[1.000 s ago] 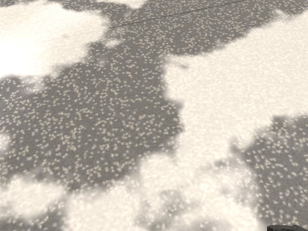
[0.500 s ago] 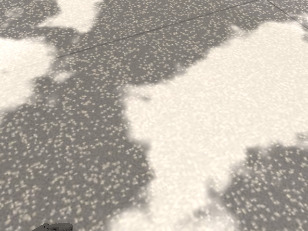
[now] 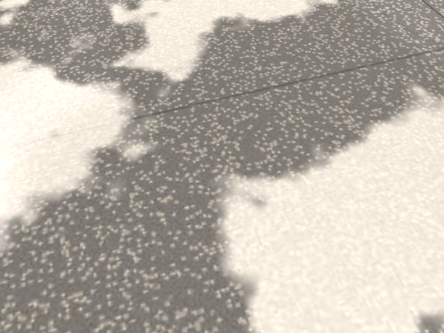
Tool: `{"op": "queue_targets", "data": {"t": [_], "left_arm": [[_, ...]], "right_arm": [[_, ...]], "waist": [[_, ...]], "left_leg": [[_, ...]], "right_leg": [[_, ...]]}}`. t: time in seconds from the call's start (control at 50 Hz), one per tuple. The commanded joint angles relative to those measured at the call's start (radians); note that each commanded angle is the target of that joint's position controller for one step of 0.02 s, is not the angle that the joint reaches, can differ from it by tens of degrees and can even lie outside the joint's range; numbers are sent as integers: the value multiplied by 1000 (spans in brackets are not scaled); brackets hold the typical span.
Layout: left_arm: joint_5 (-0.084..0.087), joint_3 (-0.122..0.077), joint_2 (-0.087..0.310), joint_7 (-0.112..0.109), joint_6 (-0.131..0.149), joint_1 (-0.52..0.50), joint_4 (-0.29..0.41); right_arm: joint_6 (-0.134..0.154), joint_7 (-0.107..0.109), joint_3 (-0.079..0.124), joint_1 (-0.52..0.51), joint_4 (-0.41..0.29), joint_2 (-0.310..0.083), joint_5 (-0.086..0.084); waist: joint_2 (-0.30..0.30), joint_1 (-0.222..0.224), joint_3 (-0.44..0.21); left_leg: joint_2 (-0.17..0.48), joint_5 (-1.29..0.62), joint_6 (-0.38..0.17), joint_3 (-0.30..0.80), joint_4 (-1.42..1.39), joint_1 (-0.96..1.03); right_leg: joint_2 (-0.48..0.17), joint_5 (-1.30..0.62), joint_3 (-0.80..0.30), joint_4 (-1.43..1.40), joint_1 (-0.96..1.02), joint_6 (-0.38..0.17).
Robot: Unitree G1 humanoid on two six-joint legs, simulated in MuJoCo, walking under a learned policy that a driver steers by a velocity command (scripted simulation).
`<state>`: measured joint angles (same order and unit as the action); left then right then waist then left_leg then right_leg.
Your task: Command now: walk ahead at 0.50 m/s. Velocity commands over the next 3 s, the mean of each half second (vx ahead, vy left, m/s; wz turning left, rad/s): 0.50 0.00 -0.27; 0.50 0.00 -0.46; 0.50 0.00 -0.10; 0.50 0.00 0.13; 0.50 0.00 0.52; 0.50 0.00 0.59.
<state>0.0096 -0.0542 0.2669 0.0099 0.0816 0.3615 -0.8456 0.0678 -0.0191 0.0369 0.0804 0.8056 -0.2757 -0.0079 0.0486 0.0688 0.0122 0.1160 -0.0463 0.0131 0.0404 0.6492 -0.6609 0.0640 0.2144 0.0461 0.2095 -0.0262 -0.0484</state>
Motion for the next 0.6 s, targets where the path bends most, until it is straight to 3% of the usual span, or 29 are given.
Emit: {"op": "queue_targets", "data": {"t": [0.02,0.06,0.1,0.12,0.14,0.16,0.18,0.2,0.22,0.24,0.26,0.28,0.32,0.36,0.48,0.54,0.6], "left_arm": [[9,-43,176,-9,1,24,22],[13,-48,184,-14,-9,24,8],[14,-51,193,-18,-19,9,1],[14,-48,189,-19,-25,-8,1],[4,-32,152,-21,-27,-5,9],[-9,-1,56,-16,-15,79,41],[7,6,40,-14,4,109,24],[35,-23,145,-11,13,37,31],[41,-27,155,-12,14,-33,52],[31,-29,145,-17,8,-65,56],[23,-37,137,-22,-5,-60,50],[23,-37,117,-21,-20,-32,40],[23,-35,80,-22,-42,-22,37],[19,-37,73,-25,-52,-58,53],[9,-25,43,6,-39,-218,107],[10,-16,29,25,-39,-314,154],[12,-17,36,44,-41,-357,197]], "right_arm": [[20,-14,9,-120,-93,-61,-7],[25,-24,13,-127,-106,-77,-8],[31,-27,24,-70,-96,-103,-6],[34,-22,42,35,-66,-130,-2],[36,-11,67,204,-21,-187,4],[32,-1,92,336,-5,-292,25],[25,-4,83,373,8,-250,14],[25,-3,62,320,1,-182,6],[26,0,51,252,-10,-146,6],[29,-2,42,180,-13,-113,10],[37,-3,34,135,-15,-82,16],[42,-3,33,111,-11,-73,22],[55,-2,40,104,3,-83,25],[59,6,48,116,20,-101,28],[42,32,57,157,47,-135,21],[22,36,65,214,69,-155,11],[-4,38,72,233,80,-172,-3]], "waist": [[-108,4,52],[-118,-10,51],[-133,-50,19],[-125,-112,-39],[-92,-179,-161],[108,-177,-328],[247,-182,-419],[134,-192,-273],[91,-168,-165],[47,-135,-89],[67,-104,-48],[82,-81,-34],[57,-62,-15],[27,-62,7],[-5,-111,53],[-21,-149,88],[-9,-144,94]], "left_leg": [[-27,-16,-16,-18,-83,23],[-34,51,-43,-14,-120,30],[-62,118,-69,-36,-150,143],[-93,120,-89,-63,-181,296],[-49,88,-125,-25,-151,561],[213,137,-241,331,-150,963],[310,310,-319,658,-307,1063],[279,414,-269,559,-339,949],[248,411,-227,417,-360,815],[207,354,-205,317,-402,679],[172,293,-186,231,-438,590],[154,250,-178,171,-469,530],[147,144,-188,80,-508,489],[146,63,-192,7,-523,500],[125,-21,-167,-163,-542,576],[159,-66,-167,-199,-520,683],[185,-227,-153,-233,-447,780]], "right_leg": [[-290,-219,-127,-51,-12,-153],[-321,-257,-140,-10,48,-137],[-323,-393,-149,69,68,-116],[-284,-526,-126,190,46,-96],[-226,-487,-90,403,-65,-64],[-95,-121,-26,792,-423,4],[-8,375,-134,1002,-629,23],[-65,339,-200,1091,-723,12],[-119,248,-169,1076,-739,2],[-156,168,-154,1020,-702,5],[-186,109,-160,970,-653,8],[-198,70,-161,954,-597,12],[-203,18,-161,938,-587,20],[-203,-60,-176,885,-641,29],[-186,-290,-94,575,-660,32],[-179,-268,-53,481,-702,15],[-152,-168,-1,431,-698,-14]]}}
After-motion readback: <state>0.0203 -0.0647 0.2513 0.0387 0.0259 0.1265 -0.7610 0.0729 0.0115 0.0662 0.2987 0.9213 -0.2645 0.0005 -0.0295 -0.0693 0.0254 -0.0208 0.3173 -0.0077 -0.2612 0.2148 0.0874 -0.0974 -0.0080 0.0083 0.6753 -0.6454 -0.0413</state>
